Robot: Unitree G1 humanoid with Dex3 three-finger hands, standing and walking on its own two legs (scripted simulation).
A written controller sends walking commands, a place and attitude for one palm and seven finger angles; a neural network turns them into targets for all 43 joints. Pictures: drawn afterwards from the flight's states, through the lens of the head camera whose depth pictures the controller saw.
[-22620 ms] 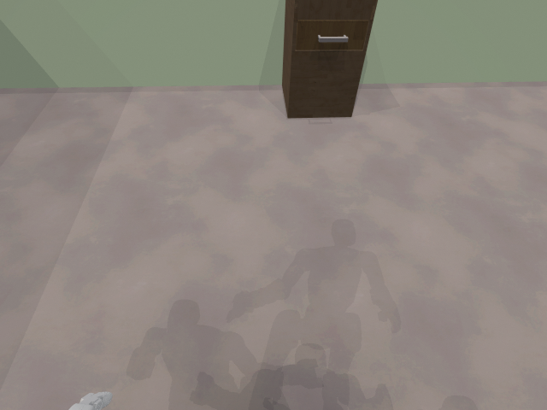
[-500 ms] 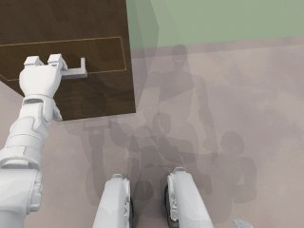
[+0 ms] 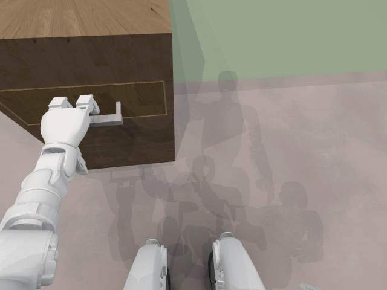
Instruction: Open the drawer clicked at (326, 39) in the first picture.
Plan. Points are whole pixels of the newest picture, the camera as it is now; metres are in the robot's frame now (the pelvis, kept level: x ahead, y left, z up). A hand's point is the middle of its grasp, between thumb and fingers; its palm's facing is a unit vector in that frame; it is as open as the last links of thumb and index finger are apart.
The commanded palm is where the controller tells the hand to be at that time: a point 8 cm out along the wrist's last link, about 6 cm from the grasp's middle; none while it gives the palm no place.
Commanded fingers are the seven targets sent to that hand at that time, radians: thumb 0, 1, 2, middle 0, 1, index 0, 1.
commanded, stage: re-aim the fingers above the handle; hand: left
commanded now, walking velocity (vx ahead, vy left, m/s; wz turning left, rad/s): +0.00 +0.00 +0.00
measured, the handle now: (89, 114) +0.53 +0.26 -0.12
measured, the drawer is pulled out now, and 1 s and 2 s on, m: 0.00 0.00 0.00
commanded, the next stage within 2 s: none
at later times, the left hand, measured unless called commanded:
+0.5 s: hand (87, 127) +0.45 +0.23 -0.04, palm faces -0.03 -0.04 -1.00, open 13.8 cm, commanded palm +0.43 +0.23 -0.01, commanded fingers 0.00 -0.50 0.30 -0.30 -1.20 -0.30 -1.20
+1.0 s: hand (81, 126) +0.45 +0.24 -0.04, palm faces +0.02 -0.01 -1.00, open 13.9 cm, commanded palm +0.43 +0.24 -0.01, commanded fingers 0.00 -0.50 0.30 -0.30 -1.20 -0.30 -1.20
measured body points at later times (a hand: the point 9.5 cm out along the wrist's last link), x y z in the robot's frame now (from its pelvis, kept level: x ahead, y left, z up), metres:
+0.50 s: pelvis -0.01 -0.01 +0.00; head +0.14 +0.00 +0.43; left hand +0.45 +0.23 +0.01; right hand +0.05 -0.27 -0.13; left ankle +0.00 +0.09 -0.61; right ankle +0.04 -0.14 -0.61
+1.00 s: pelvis -0.01 -0.01 -0.01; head +0.15 -0.01 +0.42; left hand +0.45 +0.24 +0.01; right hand +0.06 -0.28 -0.14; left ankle +0.00 +0.09 -0.61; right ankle +0.04 -0.14 -0.61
